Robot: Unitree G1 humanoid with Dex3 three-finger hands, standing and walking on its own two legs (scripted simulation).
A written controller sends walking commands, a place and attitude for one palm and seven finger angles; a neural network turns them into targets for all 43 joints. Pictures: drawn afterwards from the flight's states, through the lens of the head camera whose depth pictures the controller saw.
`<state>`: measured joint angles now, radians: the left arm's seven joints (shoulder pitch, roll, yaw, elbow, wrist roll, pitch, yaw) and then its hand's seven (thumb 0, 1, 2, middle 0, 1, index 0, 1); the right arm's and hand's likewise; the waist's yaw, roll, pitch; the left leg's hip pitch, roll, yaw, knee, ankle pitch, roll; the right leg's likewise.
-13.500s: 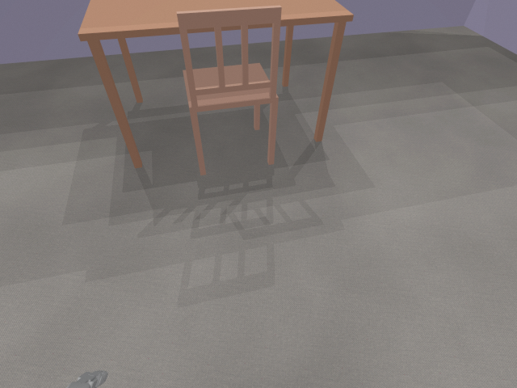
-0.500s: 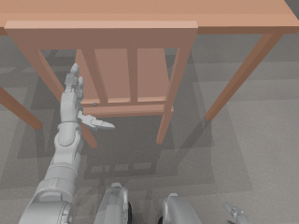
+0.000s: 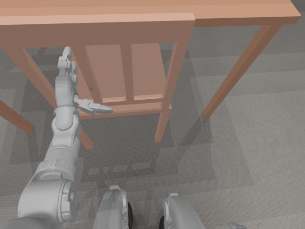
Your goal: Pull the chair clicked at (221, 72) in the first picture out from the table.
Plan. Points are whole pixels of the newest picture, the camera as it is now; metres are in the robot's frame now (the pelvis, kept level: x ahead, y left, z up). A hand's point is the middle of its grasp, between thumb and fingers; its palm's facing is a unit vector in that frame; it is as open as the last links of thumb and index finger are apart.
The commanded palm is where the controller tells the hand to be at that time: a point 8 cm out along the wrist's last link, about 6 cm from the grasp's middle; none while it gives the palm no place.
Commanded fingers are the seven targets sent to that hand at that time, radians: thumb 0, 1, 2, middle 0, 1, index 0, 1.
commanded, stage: push the fingers through the gap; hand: left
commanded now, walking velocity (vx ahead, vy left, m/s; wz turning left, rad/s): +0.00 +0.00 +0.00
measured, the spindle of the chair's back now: (90, 77) +0.52 +0.16 +0.00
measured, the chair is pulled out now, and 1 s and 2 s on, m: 0.00 0.00 0.02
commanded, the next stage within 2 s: hook a spindle and tug to test in 0.62 s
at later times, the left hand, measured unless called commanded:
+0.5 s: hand (89, 82) +0.49 +0.15 +0.03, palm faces +0.13 -0.99 -0.03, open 16.9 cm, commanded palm +0.46 +0.19 +0.03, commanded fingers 0.00 -0.50 0.30 -0.06 -0.08 -0.06 -0.08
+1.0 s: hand (90, 82) +0.48 +0.15 +0.04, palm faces +0.11 -0.99 -0.02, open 16.1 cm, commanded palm +0.45 +0.19 +0.03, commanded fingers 0.00 -0.50 0.30 -0.32 -0.90 -0.32 -0.90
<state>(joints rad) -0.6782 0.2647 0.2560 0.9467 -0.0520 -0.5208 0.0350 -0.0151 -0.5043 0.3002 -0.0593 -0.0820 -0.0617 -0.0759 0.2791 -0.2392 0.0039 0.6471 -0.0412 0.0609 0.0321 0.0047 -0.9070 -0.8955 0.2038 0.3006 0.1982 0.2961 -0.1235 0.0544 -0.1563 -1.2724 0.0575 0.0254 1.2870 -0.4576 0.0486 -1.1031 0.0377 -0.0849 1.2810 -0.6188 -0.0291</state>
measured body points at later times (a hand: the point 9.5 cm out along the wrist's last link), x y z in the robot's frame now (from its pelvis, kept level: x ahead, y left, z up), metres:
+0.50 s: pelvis +0.01 +0.00 +0.00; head +0.15 +0.01 +0.43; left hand +0.48 +0.21 +0.03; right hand +0.04 -0.26 -0.12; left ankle +0.07 +0.09 -0.61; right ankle -0.01 -0.11 -0.61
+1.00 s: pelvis +0.00 +0.00 +0.00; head +0.14 +0.02 +0.42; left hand +0.47 +0.20 +0.04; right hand +0.05 -0.26 -0.13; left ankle +0.07 +0.09 -0.61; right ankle -0.01 -0.11 -0.61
